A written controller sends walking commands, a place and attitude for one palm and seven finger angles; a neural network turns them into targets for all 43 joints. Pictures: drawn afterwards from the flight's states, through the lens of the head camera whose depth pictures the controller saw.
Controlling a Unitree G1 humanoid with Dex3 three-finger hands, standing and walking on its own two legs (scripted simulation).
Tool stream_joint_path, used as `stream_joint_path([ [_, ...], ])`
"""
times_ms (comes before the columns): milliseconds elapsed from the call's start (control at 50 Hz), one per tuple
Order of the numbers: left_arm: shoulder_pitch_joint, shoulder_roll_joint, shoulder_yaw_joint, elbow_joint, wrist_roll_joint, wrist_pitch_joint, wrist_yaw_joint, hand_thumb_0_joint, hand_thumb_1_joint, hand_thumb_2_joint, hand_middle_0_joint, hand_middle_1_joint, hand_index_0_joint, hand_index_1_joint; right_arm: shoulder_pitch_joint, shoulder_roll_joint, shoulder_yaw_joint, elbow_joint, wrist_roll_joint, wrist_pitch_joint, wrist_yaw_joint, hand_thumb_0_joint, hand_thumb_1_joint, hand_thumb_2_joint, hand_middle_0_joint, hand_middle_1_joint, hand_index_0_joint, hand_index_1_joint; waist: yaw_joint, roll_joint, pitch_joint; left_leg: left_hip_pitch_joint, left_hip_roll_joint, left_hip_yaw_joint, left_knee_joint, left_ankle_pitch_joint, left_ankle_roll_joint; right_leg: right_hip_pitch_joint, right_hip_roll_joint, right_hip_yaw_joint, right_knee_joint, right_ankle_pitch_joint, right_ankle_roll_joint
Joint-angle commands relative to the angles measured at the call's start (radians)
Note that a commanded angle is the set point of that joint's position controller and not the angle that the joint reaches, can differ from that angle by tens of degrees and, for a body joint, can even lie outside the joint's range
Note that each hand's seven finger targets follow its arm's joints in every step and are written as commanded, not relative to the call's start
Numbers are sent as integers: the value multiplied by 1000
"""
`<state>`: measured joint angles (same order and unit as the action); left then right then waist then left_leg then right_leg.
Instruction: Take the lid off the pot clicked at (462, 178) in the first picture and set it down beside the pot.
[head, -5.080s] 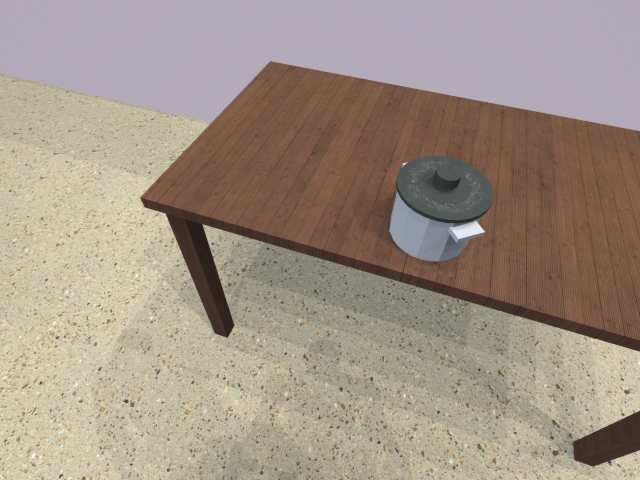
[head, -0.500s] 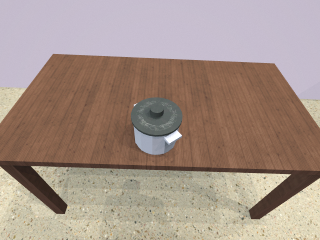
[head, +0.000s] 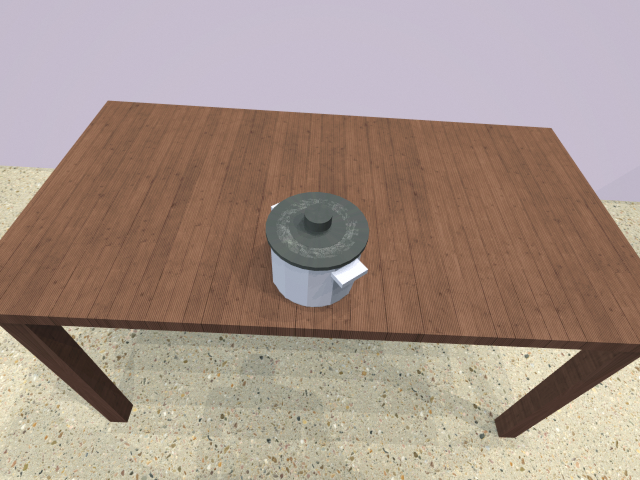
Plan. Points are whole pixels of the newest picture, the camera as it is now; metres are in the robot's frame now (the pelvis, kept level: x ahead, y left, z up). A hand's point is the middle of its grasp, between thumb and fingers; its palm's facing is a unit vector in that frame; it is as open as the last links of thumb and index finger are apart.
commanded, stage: shuffle to correct the standing spot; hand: left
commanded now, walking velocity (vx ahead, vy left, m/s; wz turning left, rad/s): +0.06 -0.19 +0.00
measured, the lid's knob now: (318, 217) +0.49 +0.04 +0.04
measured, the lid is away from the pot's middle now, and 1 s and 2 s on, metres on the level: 0.00 0.00 0.00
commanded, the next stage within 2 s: come to a stop and stand still in 0.70 s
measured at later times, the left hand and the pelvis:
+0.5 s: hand out of the picture +0.00 +0.12 -0.19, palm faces +0.04 -0.99 -0.16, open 7.4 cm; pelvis +0.03 -0.04 -0.01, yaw +0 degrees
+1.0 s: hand out of the picture +0.04 +0.09 -0.18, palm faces +0.06 -0.98 -0.21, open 7.4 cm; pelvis +0.04 -0.09 -0.01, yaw +1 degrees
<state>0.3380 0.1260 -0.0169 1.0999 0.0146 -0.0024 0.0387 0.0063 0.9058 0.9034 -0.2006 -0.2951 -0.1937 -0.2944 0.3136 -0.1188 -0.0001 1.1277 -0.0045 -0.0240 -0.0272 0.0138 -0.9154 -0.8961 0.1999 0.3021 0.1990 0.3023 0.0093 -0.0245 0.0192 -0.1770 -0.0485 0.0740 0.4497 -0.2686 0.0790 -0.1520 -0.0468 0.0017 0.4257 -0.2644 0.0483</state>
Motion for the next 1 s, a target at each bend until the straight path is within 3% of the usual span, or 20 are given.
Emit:
stream_joint_path([
  [0,91,66,7,-20,1,-8,6,0,900,900,-200,-300,-200,-300,73,-88,-17,-18,4,-18,-9,0,-900,-900,200,300,200,300,-3,16,65,-12,169,-175,-137,108,-8,-61,-39,14,-43,86,-59],
  [80,92,57,11,-24,7,2,2,0,900,900,-200,-300,-200,-300,62,-106,-30,-22,0,-10,-11,0,-900,-900,200,300,200,300,-4,71,84,-31,202,-220,-179,-26,6,-103,-21,-20,3,18,-51],
  [140,100,57,15,-30,10,6,0,0,900,900,-200,-300,-200,-300,60,-112,-38,-28,-3,-5,-14,0,-900,-900,200,300,200,300,-4,65,96,-49,216,-234,-171,-45,19,-124,-13,-28,25,2,-53],
  [320,122,61,33,-52,11,12,-4,0,900,900,-200,-300,-200,-300,69,-126,-58,-35,-7,0,-26,0,-900,-900,200,300,200,300,-8,65,37,-30,235,-208,-48,184,29,-117,-6,-23,73,88,-69],
  [400,133,76,43,-60,11,13,-2,0,900,900,-200,-300,-200,-300,55,-109,-63,-41,-7,6,-29,0,-900,-900,200,300,200,300,-8,-8,36,-75,200,-143,38,210,4,-70,-25,24,49,204,-91],
  [500,144,116,57,-79,11,16,4,0,900,900,-200,-300,-200,-300,39,-78,-59,-53,-5,15,-32,0,-900,-900,200,300,200,300,-11,-113,-6,-117,123,-28,191,154,-45,23,-101,107,18,458,-142],
  [540,134,125,62,-90,12,21,5,0,900,900,-200,-300,-200,-300,18,-75,-57,-53,-5,20,-34,0,-900,-900,200,300,200,300,-13,-102,3,-119,113,-13,210,105,-58,16,-117,121,19,532,-158],
  [580,105,122,63,-104,11,25,6,0,900,900,-200,-300,-200,-300,20,-82,-57,-48,-6,21,-36,0,-900,-900,200,300,200,300,-26,-52,5,-64,142,-29,137,180,-57,-11,-91,85,66,572,-147],
  [620,81,105,62,-125,7,29,1,0,900,900,-200,-300,-200,-300,38,-124,-65,-37,-10,21,-41,0,-900,-900,200,300,200,300,-36,95,17,31,229,-121,84,422,-17,-116,-21,8,138,463,-86],
  [640,74,95,64,-137,6,29,2,0,900,900,-200,-300,-200,-300,55,-147,-70,-34,-11,24,-47,0,-900,-900,200,300,200,300,-40,166,7,74,294,-189,62,537,16,-170,9,-24,183,326,-64],
  [680,48,85,67,-151,3,34,3,0,900,900,-200,-300,-200,-300,60,-170,-75,-34,-14,28,-50,0,-900,-900,200,300,200,300,-39,278,22,76,393,-279,12,722,85,-227,28,-51,271,-103,-53],
  [720,30,91,73,-166,2,44,-4,0,900,900,-200,-300,-200,-300,28,-188,-78,-53,-19,30,-46,0,-900,-900,200,300,200,300,-31,253,46,26,413,-274,-5,663,98,-225,22,-29,296,-245,-63],
  [760,73,97,79,-163,8,46,-11,0,900,900,-200,-300,-200,-300,-38,-192,-80,-82,-21,31,-42,0,-900,-900,200,300,200,300,13,204,41,-48,359,-210,48,537,47,-133,9,-33,152,-102,-64],
  [780,107,109,84,-152,13,40,-12,0,900,900,-200,-300,-200,-300,-53,-192,-82,-93,-15,33,-42,0,-900,-900,200,300,200,300,23,102,17,-86,285,-140,133,467,0,-48,2,-16,42,169,-58],
  [800,128,147,89,-139,17,32,-6,0,900,900,-200,-300,-200,-300,-37,-155,-79,-106,-7,35,-42,0,-900,-900,200,300,200,300,15,-82,-19,-178,179,-30,237,294,-52,82,-66,79,11,455,-72],
  [820,152,179,88,-126,17,22,0,0,900,900,-200,-300,-200,-300,-40,-111,-69,-121,1,41,-37,0,-900,-900,200,300,200,300,23,-241,-66,-239,84,43,355,-103,-91,155,-193,169,-42,686,-120],
  [840,125,191,71,-126,17,15,0,0,900,900,-200,-300,-200,-300,-40,-89,-62,-121,7,45,-28,0,-900,-900,200,300,200,300,15,-243,-94,-213,67,-3,427,-322,-97,102,-240,189,-94,575,-190],
  [880,54,149,60,-135,18,4,8,0,900,900,-200,-300,-200,-300,-76,-72,-55,-107,-3,49,-16,0,-900,-900,200,300,200,300,9,-178,21,-228,91,-48,496,-270,-91,-14,-197,197,-145,379,-196],
  [920,37,148,52,-133,14,-7,13,0,900,900,-200,-300,-200,-300,-73,-43,-42,-97,-1,38,-8,0,-900,-900,200,300,200,300,4,-69,58,-234,92,-38,438,-241,-87,-12,-196,172,-115,426,-224],
  [980,38,156,41,-128,10,-23,13,0,900,900,-200,-300,-200,-300,-28,-23,-25,-73,7,26,-2,0,-900,-900,200,300,200,300,-8,-43,4,-124,76,-20,162,-137,-90,37,-159,102,-58,530,-202],
])
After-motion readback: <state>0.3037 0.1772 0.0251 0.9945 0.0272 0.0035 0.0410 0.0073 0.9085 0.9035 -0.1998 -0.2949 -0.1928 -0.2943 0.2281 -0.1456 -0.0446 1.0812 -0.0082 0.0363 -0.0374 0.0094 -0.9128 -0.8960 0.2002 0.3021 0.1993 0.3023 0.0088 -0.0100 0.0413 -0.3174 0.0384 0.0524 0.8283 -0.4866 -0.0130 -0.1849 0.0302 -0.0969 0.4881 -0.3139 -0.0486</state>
